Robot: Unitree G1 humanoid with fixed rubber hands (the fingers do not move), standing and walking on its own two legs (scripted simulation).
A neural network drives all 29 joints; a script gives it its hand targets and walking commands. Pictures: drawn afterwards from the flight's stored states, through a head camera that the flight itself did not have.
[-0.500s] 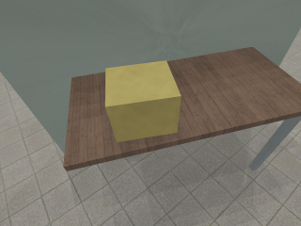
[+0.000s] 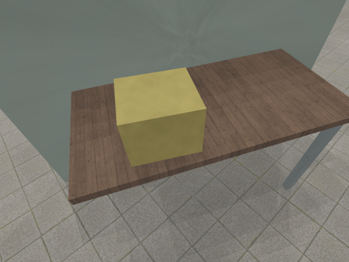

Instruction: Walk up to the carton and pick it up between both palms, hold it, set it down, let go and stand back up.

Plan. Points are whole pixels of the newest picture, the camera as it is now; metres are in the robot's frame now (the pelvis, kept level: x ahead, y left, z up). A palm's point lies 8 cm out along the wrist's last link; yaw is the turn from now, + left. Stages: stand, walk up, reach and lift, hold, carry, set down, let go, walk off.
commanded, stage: walk up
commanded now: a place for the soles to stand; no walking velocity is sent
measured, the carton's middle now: (159, 116) +0.55 +0.08 +0.00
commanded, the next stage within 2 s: reach and lift in 0.26 s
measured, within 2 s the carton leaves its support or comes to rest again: neither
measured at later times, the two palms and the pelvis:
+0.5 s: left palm out of the picture +0.14 +0.26 -0.11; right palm out of the picture +0.16 -0.27 -0.13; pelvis -0.04 -0.01 -0.03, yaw +8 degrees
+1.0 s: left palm out of the picture +0.11 +0.26 -0.06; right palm out of the picture +0.14 -0.22 -0.10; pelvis -0.05 -0.03 -0.01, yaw +9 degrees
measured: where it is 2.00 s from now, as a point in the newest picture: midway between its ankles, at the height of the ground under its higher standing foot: outside the picture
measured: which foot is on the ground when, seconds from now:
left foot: down 0.00-1.00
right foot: down 0.00-1.00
